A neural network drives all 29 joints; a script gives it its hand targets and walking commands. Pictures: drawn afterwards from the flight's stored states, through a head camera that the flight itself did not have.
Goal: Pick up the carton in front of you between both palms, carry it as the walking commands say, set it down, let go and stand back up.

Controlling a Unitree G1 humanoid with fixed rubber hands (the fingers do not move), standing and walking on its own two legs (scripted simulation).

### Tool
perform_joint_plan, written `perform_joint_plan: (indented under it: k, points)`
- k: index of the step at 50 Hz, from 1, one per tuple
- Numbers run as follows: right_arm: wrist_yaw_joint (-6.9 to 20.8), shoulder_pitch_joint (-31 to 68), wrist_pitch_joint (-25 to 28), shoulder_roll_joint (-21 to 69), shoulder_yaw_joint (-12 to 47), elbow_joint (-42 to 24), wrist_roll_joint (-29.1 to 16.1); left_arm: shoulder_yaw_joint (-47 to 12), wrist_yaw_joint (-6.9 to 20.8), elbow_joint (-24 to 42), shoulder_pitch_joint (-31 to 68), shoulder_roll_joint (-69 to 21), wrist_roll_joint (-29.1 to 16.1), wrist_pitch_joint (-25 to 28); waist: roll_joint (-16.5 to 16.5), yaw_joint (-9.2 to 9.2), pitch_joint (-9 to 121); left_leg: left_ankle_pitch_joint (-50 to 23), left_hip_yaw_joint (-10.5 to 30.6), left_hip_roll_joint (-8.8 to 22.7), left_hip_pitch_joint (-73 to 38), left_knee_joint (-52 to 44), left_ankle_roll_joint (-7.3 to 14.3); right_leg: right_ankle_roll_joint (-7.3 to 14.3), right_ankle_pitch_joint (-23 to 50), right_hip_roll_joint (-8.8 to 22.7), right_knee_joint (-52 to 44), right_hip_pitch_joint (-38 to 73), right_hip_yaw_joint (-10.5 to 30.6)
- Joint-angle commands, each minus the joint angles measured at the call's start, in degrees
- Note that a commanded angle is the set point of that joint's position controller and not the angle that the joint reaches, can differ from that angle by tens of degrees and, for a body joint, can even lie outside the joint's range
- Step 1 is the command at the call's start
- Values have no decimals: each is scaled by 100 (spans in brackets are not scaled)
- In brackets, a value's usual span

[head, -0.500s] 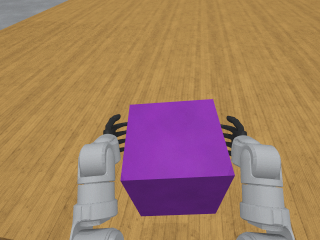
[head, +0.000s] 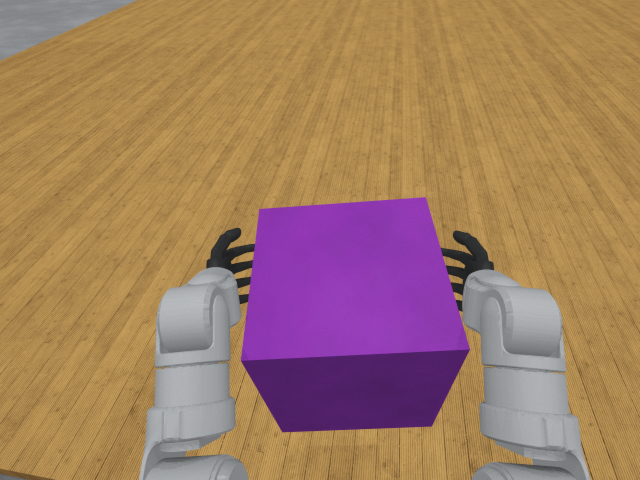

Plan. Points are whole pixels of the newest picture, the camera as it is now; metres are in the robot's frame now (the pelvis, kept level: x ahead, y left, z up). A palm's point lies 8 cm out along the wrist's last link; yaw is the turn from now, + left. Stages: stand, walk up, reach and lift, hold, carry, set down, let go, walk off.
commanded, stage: carry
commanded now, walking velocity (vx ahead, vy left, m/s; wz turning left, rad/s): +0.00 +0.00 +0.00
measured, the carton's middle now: (349, 322) +0.33 +0.00 +0.04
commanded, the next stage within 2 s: none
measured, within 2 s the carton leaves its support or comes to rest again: neither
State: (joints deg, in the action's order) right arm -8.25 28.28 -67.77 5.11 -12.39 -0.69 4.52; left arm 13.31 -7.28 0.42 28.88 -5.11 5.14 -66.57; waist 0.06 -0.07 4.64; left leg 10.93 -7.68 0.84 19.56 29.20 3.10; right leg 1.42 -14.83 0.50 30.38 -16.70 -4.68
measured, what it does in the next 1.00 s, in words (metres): stands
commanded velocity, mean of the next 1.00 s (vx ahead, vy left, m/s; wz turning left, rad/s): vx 0.15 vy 0.00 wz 0.00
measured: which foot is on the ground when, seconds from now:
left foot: down 0.00-1.00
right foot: down 0.00-1.00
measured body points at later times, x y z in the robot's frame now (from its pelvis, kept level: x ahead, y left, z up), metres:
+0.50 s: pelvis +0.00 +0.00 +0.00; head -0.02 +0.01 +0.45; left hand +0.33 +0.16 +0.12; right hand +0.33 -0.15 +0.12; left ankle +0.05 +0.09 -0.73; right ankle +0.01 -0.10 -0.73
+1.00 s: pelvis +0.03 +0.00 +0.00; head +0.01 +0.00 +0.45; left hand +0.37 +0.16 +0.16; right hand +0.37 -0.15 +0.15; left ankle +0.05 +0.09 -0.73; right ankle +0.01 -0.10 -0.73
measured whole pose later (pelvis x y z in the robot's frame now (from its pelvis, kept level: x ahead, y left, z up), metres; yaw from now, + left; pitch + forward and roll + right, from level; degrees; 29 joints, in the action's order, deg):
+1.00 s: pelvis +0.03 +0.00 +0.00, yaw +0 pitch +3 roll +0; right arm -9.8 32.4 -70.9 3.2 -12.6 -4.7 1.9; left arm 13.0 -9.1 4.0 33.1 -3.5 2.2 -69.5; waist 0.3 -1.3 7.0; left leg 17.9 -7.6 1.3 20.5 33.5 3.6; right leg 2.5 -17.7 0.2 31.7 -16.5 -4.6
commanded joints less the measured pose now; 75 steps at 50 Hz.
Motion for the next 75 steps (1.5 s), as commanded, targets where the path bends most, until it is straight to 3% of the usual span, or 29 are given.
perform_joint_plan:
  k: [1,36,38,41,44,47,50,51,53,54,55,56,57,58,59,60,61,62,64,67,69,70,71,72,73,74,75]
  points:
    - [589,3719,144,4889,3486,-507,-1701,-3543,554,275,3412,-4971,-1704,-18,18,5,1797,-623,835,831,-878,-421,79,180,561,741,-458,356,675]
    - [596,3719,140,4893,3481,-502,-1704,-3549,555,282,3428,-4984,-1714,-18,26,1,1811,-621,849,840,-880,-459,86,156,500,729,-440,332,669]
    - [598,3831,149,4910,3511,-600,-1743,-3590,557,377,3527,-5003,-1756,-15,68,-9,1784,393,902,810,-810,-652,101,184,-193,637,-483,252,583]
    - [559,4150,117,4877,3586,-792,-1852,-3667,514,608,3828,-4968,-1861,-27,211,-32,1468,2568,1142,823,-446,-984,281,318,-1803,327,-382,-66,439]
    - [462,4388,45,4627,3572,-975,-1928,-3683,432,821,4086,-4761,-2004,-87,215,-17,1465,2526,1223,879,-406,-940,388,426,-1482,298,-277,-61,426]
    - [337,4288,-100,4304,3426,-956,-1923,-3540,338,820,4042,-4427,-2041,-232,-31,-95,1633,2220,996,738,-391,-563,343,552,-1503,493,-570,209,766]
    - [257,4216,-279,4086,3203,-732,-1812,-3352,281,618,4032,-4140,-1989,-415,-573,-237,1387,1432,343,287,319,511,157,815,-1672,1099,-1197,744,1714]
    - [251,4233,-333,4051,3129,-664,-1789,-3302,267,537,4075,-4078,-1975,-461,-818,-284,1374,1286,170,186,646,867,118,975,-1381,1368,-1215,1051,2075]
    - [252,4284,-412,4003,2983,-468,-1753,-3222,253,385,4195,-4092,-1961,-540,-780,-276,1315,1230,85,123,911,728,125,1171,-397,1535,-943,1402,2130]
    - [261,4300,-437,4004,2913,-369,-1738,-3200,255,325,4258,-4145,-1964,-564,-672,-228,1339,1126,108,115,605,432,154,1115,41,1450,-746,1276,1897]
    - [275,4322,-452,4029,2850,-269,-1716,-3188,262,274,4315,-4233,-1972,-577,-444,-134,1346,943,181,127,35,90,202,945,419,1236,-398,925,1453]
    - [290,4357,-458,4067,2789,-160,-1683,-3168,272,199,4312,-4332,-1980,-580,-33,29,1419,604,554,256,-1009,-197,318,635,997,800,298,161,756]
    - [299,4279,-442,4079,2739,-20,-1631,-3196,292,225,4463,-4465,-2014,-585,973,321,1588,-433,1610,895,-2289,-424,636,274,962,336,1568,-1017,19]
    - [316,4218,-424,4166,2726,2,-1619,-3241,310,239,4591,-4568,-2049,-577,1804,495,1701,-1546,2900,1745,-3346,-736,1089,45,-729,-39,2730,-2451,-297]
    - [347,4375,-410,4307,2768,-177,-1665,-3233,317,322,4760,-4669,-2044,-553,1597,548,1542,-2187,3476,2095,-3816,-795,1478,40,-1797,-177,3934,-3609,-174]
    - [378,4720,-400,4533,2946,-422,-1833,-3183,318,346,4865,-4779,-2028,-530,835,678,1596,-2226,3562,2168,-4067,-714,1636,122,-1920,5,4943,-4192,65]
    - [404,5126,-378,4721,3176,-725,-2075,-3121,315,354,4841,-4842,-2017,-511,408,710,1693,-1875,3387,2117,-4206,-704,1610,199,-1891,133,5746,-4645,221]
    - [423,5513,-340,4863,3374,-1013,-2316,-3060,300,429,4824,-4856,-1984,-494,156,676,1679,-1508,3151,2054,-4197,-691,1477,278,-1880,252,6325,-5021,394]
    - [449,5709,-283,4958,3567,-1297,-2597,-2925,235,450,4543,-4716,-1760,-494,200,628,1656,-580,2845,1868,-4203,-769,1238,350,-1889,344,7056,-5558,459]
    - [513,5503,-270,4909,3653,-1374,-2736,-2824,142,507,4169,-4428,-1374,-491,308,459,1210,-29,2114,1431,-3273,-1285,973,274,-1664,506,6389,-5408,92]
    - [569,5396,-257,4905,3658,-1294,-2745,-2851,122,554,4136,-4310,-1223,-485,360,372,940,-781,1379,1129,-2236,-1785,864,219,-1356,559,4501,-4167,-190]
    - [591,5334,-258,4903,3648,-1252,-2729,-2941,133,613,4155,-4323,-1241,-478,469,371,951,-1815,1000,1027,-1765,-1884,823,249,-896,437,3672,-3283,-461]
    - [611,5289,-260,4899,3653,-1250,-2702,-3050,151,670,4152,-4386,-1296,-471,775,208,1135,-3431,594,992,-1501,-1734,728,348,-455,223,3028,-2304,-719]
    - [628,5170,-266,4912,3634,-1186,-2660,-3138,170,731,4215,-4425,-1353,-462,1073,28,1455,-5490,314,1023,-1672,-1218,641,423,-329,-136,2728,-1630,-1006]
    - [632,5074,-266,4898,3623,-1178,-2584,-3253,198,770,4176,-4492,-1431,-454,1326,-242,1892,-6754,170,1056,-1908,-415,475,478,-221,-446,2339,-923,-1145]
    - [630,5012,-266,4859,3602,-1210,-2485,-3419,239,866,4175,-4590,-1567,-438,1330,-767,2490,-7080,-3,968,-1920,996,217,468,244,-688,1498,342,-1208]
    - [603,4914,-257,4739,3544,-1294,-2330,-3568,293,1065,4222,-4655,-1718,-408,878,-1116,2971,-5462,73,675,-1144,2720,34,453,387,-527,557,1903,-572]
